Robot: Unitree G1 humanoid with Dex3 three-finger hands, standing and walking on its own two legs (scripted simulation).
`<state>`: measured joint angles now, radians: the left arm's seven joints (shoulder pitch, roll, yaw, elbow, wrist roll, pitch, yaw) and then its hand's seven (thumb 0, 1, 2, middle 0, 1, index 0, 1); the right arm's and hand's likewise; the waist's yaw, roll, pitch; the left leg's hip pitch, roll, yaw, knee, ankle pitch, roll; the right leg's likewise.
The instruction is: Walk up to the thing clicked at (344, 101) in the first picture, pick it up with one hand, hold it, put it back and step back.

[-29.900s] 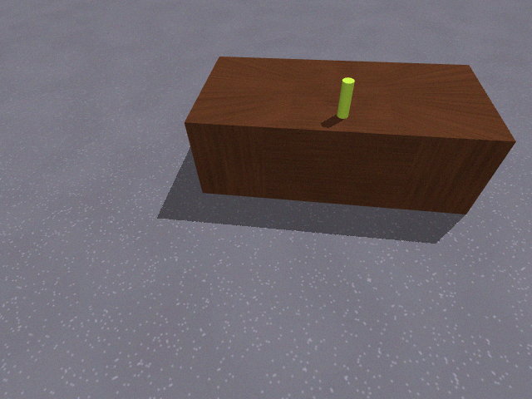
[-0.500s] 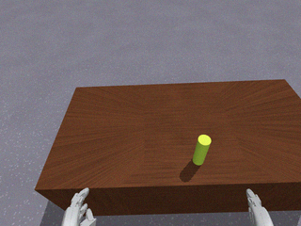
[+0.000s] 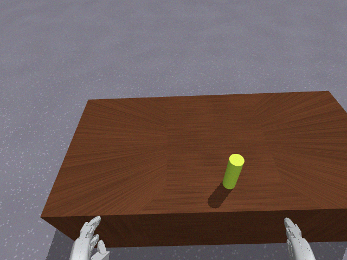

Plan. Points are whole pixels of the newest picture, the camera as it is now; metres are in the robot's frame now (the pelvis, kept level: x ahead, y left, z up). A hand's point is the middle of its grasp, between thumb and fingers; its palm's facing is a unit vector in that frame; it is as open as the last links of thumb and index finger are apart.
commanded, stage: home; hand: right
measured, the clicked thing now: (232, 172) +0.46 -0.17 -0.19
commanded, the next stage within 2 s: stand in 0.08 s
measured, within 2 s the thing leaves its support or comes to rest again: neither
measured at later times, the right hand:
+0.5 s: hand out of the picture +0.08 -0.25 -0.12, palm faces -0.03 +0.93 -0.36, open 12.3 cm
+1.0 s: hand out of the picture +0.04 -0.24 -0.10, palm faces -0.02 +0.93 -0.35, open 7.4 cm
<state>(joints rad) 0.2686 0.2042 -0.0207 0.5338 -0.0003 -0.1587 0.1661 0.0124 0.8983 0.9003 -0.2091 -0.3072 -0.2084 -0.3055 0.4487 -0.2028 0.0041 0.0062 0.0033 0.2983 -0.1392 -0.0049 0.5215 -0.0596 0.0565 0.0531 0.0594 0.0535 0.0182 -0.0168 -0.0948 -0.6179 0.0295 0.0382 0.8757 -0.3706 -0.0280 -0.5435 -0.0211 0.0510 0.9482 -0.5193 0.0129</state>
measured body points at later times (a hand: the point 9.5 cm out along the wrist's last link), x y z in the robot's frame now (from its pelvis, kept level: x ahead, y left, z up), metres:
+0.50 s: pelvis +0.00 +0.00 +0.02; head +0.00 -0.01 +0.47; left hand +0.08 +0.30 -0.09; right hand +0.08 -0.30 -0.09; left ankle +0.04 +0.14 -0.69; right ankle -0.02 -0.12 -0.69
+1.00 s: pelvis -0.01 +0.01 +0.05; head -0.02 +0.02 +0.50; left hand +0.04 +0.30 -0.09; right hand +0.05 -0.29 -0.08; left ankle +0.04 +0.14 -0.69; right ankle -0.02 -0.12 -0.69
